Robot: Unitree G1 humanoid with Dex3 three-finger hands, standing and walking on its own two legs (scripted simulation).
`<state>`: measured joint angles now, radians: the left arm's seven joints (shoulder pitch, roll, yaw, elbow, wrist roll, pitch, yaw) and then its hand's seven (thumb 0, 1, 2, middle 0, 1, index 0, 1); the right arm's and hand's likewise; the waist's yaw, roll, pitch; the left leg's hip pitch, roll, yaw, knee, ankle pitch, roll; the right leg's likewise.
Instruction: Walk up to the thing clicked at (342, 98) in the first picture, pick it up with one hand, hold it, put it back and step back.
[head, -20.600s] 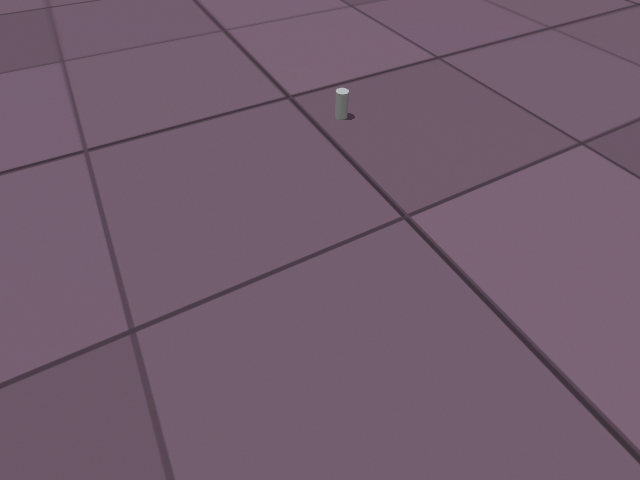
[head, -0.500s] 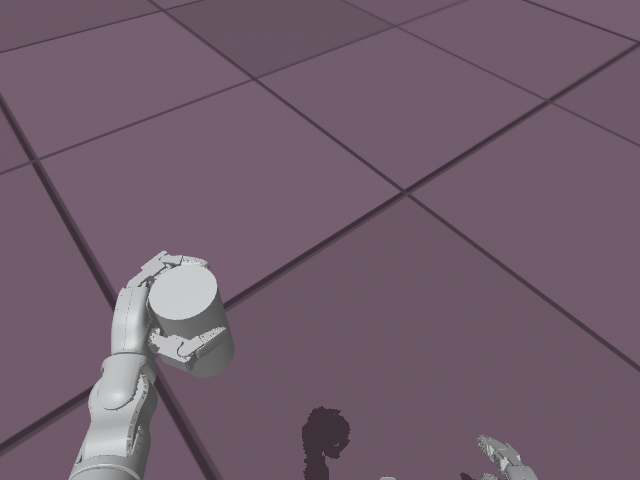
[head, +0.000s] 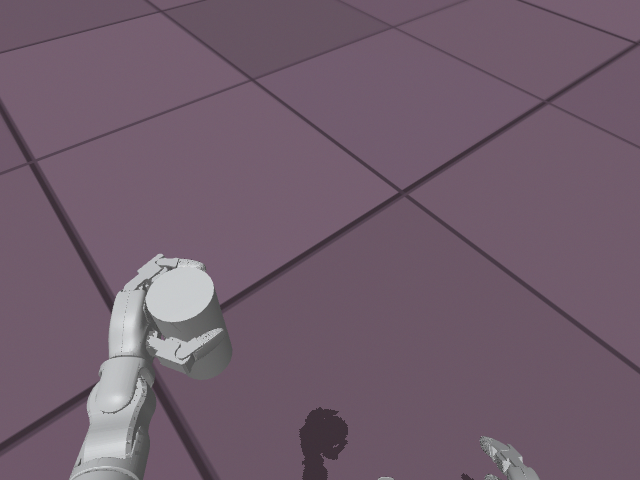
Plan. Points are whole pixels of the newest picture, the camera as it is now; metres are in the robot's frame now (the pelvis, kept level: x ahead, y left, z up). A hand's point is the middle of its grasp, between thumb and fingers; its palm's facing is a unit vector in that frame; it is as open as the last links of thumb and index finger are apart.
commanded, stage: hold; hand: left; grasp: from the side
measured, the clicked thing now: (194, 327) +0.32 +0.17 +0.00
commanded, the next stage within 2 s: crouch in 0.76 s
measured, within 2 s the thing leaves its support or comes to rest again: neither
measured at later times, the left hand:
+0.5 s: hand (188, 306) +0.33 +0.17 +0.04, palm faces +0.05 -1.00 -0.04, open 10.5 cm
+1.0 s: hand (189, 311) +0.32 +0.17 +0.04, palm faces +0.09 -1.00 -0.03, open 10.5 cm
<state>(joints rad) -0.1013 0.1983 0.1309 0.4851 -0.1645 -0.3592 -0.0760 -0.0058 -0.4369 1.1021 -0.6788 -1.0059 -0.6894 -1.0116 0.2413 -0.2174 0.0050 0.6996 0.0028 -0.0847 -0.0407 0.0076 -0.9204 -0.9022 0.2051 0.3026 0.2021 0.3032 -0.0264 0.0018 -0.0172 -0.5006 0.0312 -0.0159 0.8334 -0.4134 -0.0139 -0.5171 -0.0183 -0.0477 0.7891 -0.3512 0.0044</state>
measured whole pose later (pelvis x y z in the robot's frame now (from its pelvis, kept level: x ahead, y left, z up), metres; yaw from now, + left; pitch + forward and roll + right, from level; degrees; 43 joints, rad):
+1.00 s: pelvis +0.00 +0.00 +0.00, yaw +0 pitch +5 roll -1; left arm -0.12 0.20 0.13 0.48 -0.16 -0.37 -0.06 -0.01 -0.43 1.10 -0.68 -1.01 -0.69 -1.01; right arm 0.24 -0.22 0.00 0.71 0.00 -0.10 -0.04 0.01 -0.91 -0.90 0.20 0.30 0.20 0.30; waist -0.03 0.00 -0.02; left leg -0.51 0.03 -0.02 0.84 -0.41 -0.02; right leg -0.53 -0.02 -0.05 0.80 -0.35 0.00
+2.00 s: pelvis -0.08 +0.00 -0.33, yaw -2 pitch +33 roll -4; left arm -0.69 0.41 0.45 1.16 -0.06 -0.80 -0.09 -0.01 -0.43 1.09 -0.68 -0.99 -0.69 -1.00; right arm 0.09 -0.26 0.04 0.76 -0.13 -0.05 0.09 0.00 -0.94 -0.91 0.20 0.30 0.20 0.30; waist -0.17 -0.03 -0.10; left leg -2.05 0.00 -0.09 2.18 -0.72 -0.03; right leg -2.06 -0.05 -0.06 2.10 -0.62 -0.01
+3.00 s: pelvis -0.09 +0.02 -0.42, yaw -8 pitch +25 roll -12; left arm -0.79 0.66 0.51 1.30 -0.03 -0.84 -0.09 -0.01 -0.43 1.10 -0.69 -0.98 -0.70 -0.98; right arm 0.04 -0.34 0.26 0.70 -0.23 0.01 0.13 0.00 -0.93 -0.91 0.21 0.30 0.20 0.30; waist -0.27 -0.11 0.14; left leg -2.25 -0.02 -0.20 2.51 -0.71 -0.01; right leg -2.19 -0.04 -0.14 2.32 -0.57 0.03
